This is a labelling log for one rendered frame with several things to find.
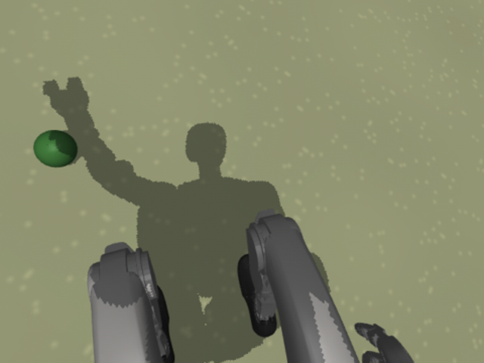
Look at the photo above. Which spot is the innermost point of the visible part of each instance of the ball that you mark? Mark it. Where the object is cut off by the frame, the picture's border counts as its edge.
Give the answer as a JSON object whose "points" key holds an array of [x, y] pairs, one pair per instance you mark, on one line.
{"points": [[55, 148]]}

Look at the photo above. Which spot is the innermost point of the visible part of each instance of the left robot foot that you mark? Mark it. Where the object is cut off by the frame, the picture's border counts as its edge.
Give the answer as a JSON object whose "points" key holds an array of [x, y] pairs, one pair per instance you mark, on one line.
{"points": [[169, 357]]}

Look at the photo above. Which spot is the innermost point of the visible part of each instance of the right robot foot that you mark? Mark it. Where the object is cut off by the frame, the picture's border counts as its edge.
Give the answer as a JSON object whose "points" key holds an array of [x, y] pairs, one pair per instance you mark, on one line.
{"points": [[260, 327]]}

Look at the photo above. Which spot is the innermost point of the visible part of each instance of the right robot hand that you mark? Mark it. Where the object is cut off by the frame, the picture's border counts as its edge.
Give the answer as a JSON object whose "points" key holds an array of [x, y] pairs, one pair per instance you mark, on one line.
{"points": [[390, 349]]}

